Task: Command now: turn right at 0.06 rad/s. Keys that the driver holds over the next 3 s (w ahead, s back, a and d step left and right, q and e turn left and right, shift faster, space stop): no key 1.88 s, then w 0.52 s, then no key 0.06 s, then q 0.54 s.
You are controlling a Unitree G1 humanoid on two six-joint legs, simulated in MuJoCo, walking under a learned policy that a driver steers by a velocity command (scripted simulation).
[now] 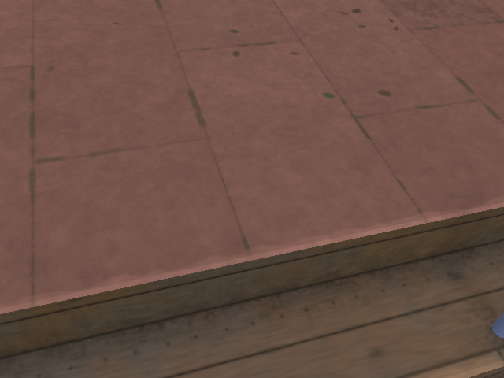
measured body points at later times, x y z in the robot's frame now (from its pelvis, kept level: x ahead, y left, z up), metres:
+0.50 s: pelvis +0.09 -0.04 +0.03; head +0.09 -0.05 +0.48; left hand +0.13 +0.18 -0.11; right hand +0.09 -0.26 -0.13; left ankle +0.05 +0.07 -0.71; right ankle +0.10 -0.13 -0.71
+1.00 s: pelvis +0.11 -0.05 +0.03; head +0.11 -0.04 +0.48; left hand +0.15 +0.18 -0.12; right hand +0.09 -0.26 -0.12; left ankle +0.05 +0.07 -0.71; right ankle +0.10 -0.13 -0.71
